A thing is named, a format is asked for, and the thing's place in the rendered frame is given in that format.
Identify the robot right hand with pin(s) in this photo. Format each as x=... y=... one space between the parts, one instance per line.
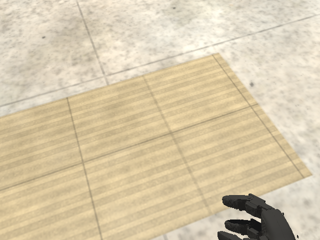
x=273 y=224

